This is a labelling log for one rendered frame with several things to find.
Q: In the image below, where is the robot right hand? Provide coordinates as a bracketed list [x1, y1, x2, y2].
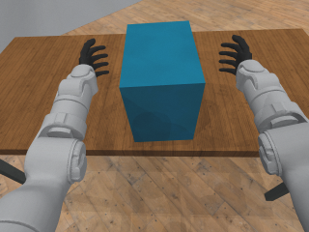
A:
[218, 35, 252, 75]

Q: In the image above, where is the right robot forearm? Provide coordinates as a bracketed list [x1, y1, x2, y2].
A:
[236, 59, 309, 134]

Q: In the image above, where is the left robot forearm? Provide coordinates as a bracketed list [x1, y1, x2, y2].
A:
[24, 64, 98, 179]

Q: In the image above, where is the robot right upper arm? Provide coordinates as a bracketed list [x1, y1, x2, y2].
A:
[258, 122, 309, 232]

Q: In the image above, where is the robot left upper arm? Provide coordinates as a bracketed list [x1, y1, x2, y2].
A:
[0, 136, 87, 232]

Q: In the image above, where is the robot left hand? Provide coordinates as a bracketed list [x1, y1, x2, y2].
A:
[78, 38, 109, 77]

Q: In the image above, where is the table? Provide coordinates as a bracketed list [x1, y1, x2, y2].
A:
[0, 28, 309, 201]

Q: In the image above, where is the carton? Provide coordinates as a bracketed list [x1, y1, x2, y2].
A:
[119, 20, 206, 142]

